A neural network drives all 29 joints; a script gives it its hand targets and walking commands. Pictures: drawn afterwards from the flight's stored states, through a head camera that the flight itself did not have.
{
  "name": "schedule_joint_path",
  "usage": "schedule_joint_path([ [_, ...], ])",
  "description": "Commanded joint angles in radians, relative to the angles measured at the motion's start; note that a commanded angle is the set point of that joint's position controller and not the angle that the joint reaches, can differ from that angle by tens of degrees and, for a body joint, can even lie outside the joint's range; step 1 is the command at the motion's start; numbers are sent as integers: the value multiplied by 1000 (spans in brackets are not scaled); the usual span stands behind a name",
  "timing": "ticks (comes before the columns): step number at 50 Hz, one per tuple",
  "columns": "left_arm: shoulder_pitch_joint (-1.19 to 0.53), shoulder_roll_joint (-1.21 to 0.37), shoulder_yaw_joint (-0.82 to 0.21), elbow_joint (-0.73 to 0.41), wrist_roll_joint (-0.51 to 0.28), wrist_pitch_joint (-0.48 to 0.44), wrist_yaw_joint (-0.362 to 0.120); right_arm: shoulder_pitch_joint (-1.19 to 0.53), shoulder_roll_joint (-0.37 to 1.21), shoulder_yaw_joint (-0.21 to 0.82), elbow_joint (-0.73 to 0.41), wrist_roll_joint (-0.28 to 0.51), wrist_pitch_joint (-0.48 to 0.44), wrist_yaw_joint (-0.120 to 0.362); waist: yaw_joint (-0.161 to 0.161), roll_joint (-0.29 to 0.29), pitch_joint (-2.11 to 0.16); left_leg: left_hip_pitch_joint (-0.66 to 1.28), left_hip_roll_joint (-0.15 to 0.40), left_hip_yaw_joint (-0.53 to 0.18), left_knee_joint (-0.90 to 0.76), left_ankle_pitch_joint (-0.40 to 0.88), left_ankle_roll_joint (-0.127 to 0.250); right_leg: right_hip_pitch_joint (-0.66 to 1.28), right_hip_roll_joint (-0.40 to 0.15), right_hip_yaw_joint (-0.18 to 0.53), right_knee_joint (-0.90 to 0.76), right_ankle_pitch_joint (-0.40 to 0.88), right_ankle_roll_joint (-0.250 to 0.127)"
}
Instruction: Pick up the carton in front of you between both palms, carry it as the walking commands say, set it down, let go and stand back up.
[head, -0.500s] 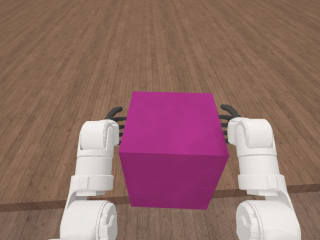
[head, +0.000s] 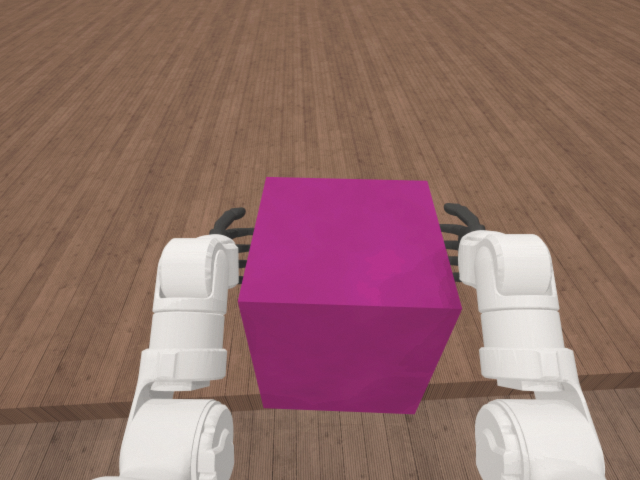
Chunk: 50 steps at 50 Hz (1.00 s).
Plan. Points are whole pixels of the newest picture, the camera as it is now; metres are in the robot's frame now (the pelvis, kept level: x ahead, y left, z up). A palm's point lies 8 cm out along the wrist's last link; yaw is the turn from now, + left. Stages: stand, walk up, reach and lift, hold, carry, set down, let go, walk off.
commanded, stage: carry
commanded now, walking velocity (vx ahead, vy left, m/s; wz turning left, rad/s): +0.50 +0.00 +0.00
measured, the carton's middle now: (342, 298) +0.35 +0.00 +0.06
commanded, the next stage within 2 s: none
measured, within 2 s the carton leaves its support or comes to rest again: neither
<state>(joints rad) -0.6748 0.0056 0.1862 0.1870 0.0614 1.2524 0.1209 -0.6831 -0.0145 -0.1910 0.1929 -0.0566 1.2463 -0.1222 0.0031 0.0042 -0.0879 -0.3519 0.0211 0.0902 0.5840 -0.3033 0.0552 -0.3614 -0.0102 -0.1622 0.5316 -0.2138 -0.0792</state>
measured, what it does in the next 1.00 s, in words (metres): climbs: right foot 0.11 m higher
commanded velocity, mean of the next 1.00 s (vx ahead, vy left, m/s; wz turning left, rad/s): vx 0.50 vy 0.00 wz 0.00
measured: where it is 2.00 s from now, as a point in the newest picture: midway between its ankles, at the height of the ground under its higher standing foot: (357, 231)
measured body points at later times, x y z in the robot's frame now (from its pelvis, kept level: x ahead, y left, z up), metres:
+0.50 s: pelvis +0.16 -0.04 +0.01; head +0.18 -0.04 +0.46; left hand +0.56 +0.10 +0.17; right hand +0.54 -0.20 +0.16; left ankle +0.02 +0.11 -0.73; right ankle +0.29 -0.17 -0.58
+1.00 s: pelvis +0.46 -0.11 +0.12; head +0.48 -0.13 +0.57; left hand +0.83 +0.07 +0.32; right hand +0.86 -0.23 +0.31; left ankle +0.62 +0.00 -0.43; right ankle +0.34 -0.18 -0.63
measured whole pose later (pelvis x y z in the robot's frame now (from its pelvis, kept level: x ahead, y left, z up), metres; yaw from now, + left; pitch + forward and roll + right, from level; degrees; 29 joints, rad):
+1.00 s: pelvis +0.46 -0.11 +0.12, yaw +0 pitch +4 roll +3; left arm -0.89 0.02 0.28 0.07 0.03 1.34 0.15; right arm -0.91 -0.01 -0.28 0.05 -0.13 1.37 -0.12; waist 0.10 0.01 -0.04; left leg -1.12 0.06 0.14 1.49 -0.39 0.12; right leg -0.06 -0.01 -0.09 0.32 -0.35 -0.05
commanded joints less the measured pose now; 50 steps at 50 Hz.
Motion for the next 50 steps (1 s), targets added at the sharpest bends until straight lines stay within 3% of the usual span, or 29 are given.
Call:
schedule_joint_path([
  [1,-857,-1067,-564,-209,-458,-25,-213,-843,1105,576,-185,462,-18,211,24,-130,-317,-78,5,-11,97,-120,52,175,-256,377,-279,-510,-133],
  [3,-865,-1033,-561,-231,-466,-4,-198,-843,1065,560,-196,466,7,201,11,-98,-337,-39,16,-21,64,-71,73,156,-264,363,-250,-483,-154],
  [5,-864,-1010,-552,-233,-464,20,-186,-825,1027,531,-170,451,31,196,-10,-12,-343,124,25,-66,-81,-63,100,55,-184,228,-155,-377,-108],
  [7,-892,-1002,-538,-215,-461,42,-182,-788,997,503,-127,430,49,198,-49,210,-332,269,189,-385,-268,-244,169,-128,-51,57,156,-230,-26],
  [8,-892,-995,-526,-192,-455,51,-180,-779,993,493,-112,426,57,200,-63,236,-307,351,247,-487,-301,-236,208,-247,-25,39,225,-229,-7],
  [10,-894,-993,-504,-145,-439,61,-180,-802,1009,490,-102,432,67,208,-81,180,-299,509,303,-536,-277,0,254,-432,-12,56,354,-283,-2],
  [12,-884,-1001,-481,-94,-422,67,-186,-865,1026,501,-122,452,67,213,-85,102,-317,586,316,-505,-232,212,262,-538,-15,79,528,-321,0],
  [15,-875,-1017,-448,-38,-413,74,-191,-933,1041,505,-146,479,65,209,-99,122,-320,666,322,-500,-226,210,270,-767,-39,125,936,-356,-4],
  [18,-885,-1035,-417,-6,-398,82,-191,-978,1067,499,-140,488,66,207,-114,84,-263,770,353,-523,-239,161,275,-1106,-74,217,1356,-463,-8],
  [19,-897,-1031,-407,-4,-389,84,-190,-987,1080,498,-136,490,65,208,-124,53,-232,796,350,-513,-250,148,262,-1184,-88,229,1385,-518,-13],
  [22,-912,-1021,-398,-22,-377,79,-182,-1029,1102,500,-169,506,61,213,-82,56,-167,573,268,-342,-388,25,171,-1036,-148,141,1130,-482,0],
  [23,-904,-1017,-398,-34,-376,78,-179,-1025,1113,502,-178,513,61,215,-62,54,-179,357,231,-228,-481,31,147,-730,-166,101,857,-395,1],
  [24,-914,-1019,-409,-65,-380,76,-176,-1046,1116,504,-204,521,61,217,-42,97,-185,109,171,-92,-550,98,130,-388,-125,15,631,-291,0],
  [25,-943,-1021,-416,-96,-380,75,-169,-1026,1120,503,-206,518,63,217,2,232,-256,64,174,-32,-475,514,131,-160,-54,-48,612,-187,-15],
  [26,-927,-1032,-421,-100,-381,73,-162,-1016,1113,498,-214,505,69,215,65,270,-337,127,176,27,-266,988,112,-35,26,-112,587,-178,-27],
  [27,-886,-1038,-435,-100,-382,69,-158,-1000,1105,490,-210,488,74,210,185,222,-470,176,160,64,53,1229,63,161,99,-163,453,-130,-37],
  [28,-873,-1035,-452,-126,-396,62,-160,-965,1090,491,-211,473,76,205,232,83,-585,106,108,15,380,960,4,388,117,-32,207,-92,-24],
  [29,-881,-1041,-476,-156,-408,45,-166,-936,1105,496,-225,439,74,207,163,-330,-657,-189,-74,-58,762,45,-75,533,-239,734,-104,-93,-141],
  [30,-889,-1079,-517,-204,-440,42,-176,-930,1064,471,-220,413,74,198,119,-384,-753,-255,-140,-281,1091,-42,-67,590,-317,987,-154,215,-205],
  [31,-968,-1099,-550,-286,-472,38,-185,-917,1057,471,-215,392,70,191,89,-199,-738,-309,-103,-311,1221,29,-39,575,-317,854,-2,339,-227],
  [32,-1028,-1120,-570,-359,-500,31,-191,-900,1041,468,-242,372,67,186,82,-104,-672,-373,-57,-238,1217,36,-23,519,-300,762,35,337,-205],
  [35,-1077,-1126,-617,-481,-544,24,-197,-898,1021,494,-314,343,58,170,81,-118,-564,-539,-7,-185,1177,32,25,504,-254,624,-13,131,-161],
  [39,-1007,-1073,-641,-479,-539,38,-208,-810,955,521,-319,302,52,156,92,-12,-510,-676,19,-115,1013,-116,43,595,-277,521,-43,277,-180],
  [40,-993,-1049,-642,-461,-531,45,-212,-793,937,524,-309,292,54,155,111,-67,-501,-764,2,-72,1127,-146,53,633,-292,512,-55,350,-203],
  [42,-951,-1011,-622,-392,-518,62,-226,-772,909,523,-265,277,67,153,140,-84,-465,-984,17,-64,1284,-205,68,755,-310,527,-85,337,-224],
  [46,-970,-986,-574,-255,-521,90,-265,-814,860,496,-165,257,91,151,98,-36,-285,-990,42,26,1131,-135,53,594,-215,390,-213,170,-153],
  [47,-976,-986,-556,-216,-522,96,-271,-826,863,482,-133,260,97,151,68,-62,-276,-880,50,47,1036,-120,47,503,-193,334,-255,228,-150],
  [48,-984,-986,-537,-185,-524,103,-276,-846,868,478,-110,269,105,151,65,-95,-236,-778,48,78,898,-98,52,429,-173,278,-325,266,-146],
  [50,-980,-977,-484,-116,-507,115,-276,-866,905,464,-54,296,119,152,52,-140,-224,-542,11,143,671,3,74,356,-149,142,-345,656,-129],
])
